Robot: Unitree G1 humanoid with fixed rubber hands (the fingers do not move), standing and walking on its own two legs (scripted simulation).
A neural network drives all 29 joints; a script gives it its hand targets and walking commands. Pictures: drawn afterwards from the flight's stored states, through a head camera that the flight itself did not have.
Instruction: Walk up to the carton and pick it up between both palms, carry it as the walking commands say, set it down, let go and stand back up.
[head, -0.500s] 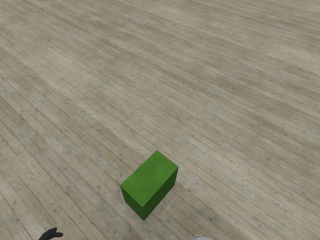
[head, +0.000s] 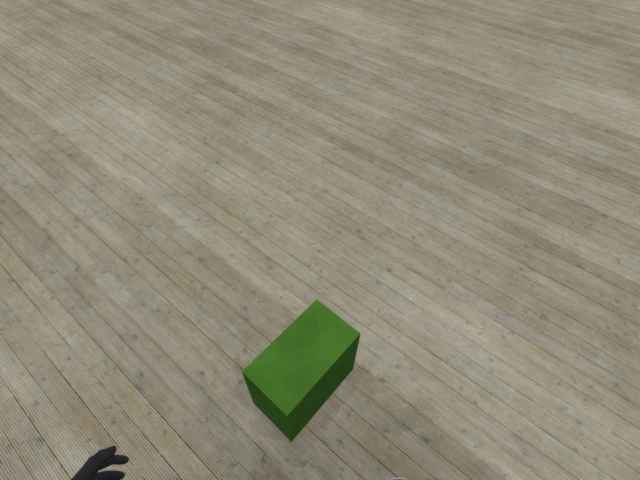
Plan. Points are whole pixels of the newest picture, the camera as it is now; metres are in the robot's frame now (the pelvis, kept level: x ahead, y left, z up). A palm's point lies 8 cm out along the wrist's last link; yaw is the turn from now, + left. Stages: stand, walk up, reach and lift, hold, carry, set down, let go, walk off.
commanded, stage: walk up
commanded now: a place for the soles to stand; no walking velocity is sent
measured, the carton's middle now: (304, 370) +0.50 +0.07 -0.62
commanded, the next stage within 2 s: none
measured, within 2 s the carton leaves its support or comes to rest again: neither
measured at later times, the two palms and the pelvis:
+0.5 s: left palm out of the picture +0.13 +0.27 -0.09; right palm out of the picture +0.06 -0.43 -0.03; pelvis +0.01 -0.06 +0.00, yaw +4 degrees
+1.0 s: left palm out of the picture +0.12 +0.11 -0.06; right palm out of the picture +0.16 -0.61 -0.07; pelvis +0.06 -0.25 -0.01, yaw +14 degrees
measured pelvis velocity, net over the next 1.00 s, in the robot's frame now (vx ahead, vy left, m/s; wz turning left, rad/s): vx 0.06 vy -0.25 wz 0.25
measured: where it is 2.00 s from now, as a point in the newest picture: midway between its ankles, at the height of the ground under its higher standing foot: outside the picture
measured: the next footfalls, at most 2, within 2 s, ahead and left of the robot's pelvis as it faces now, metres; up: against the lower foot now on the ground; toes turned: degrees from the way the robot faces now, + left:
right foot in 0.62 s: +0.08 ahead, -0.22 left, +0.00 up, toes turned +5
left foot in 0.88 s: +0.07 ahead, -0.03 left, +0.00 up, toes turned +14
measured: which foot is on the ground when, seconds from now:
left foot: down 0.00-0.62, up 0.64-0.86, down 0.88-1.00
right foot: down 0.00-0.26, up 0.28-0.60, down 0.62-0.86, up 0.88-1.00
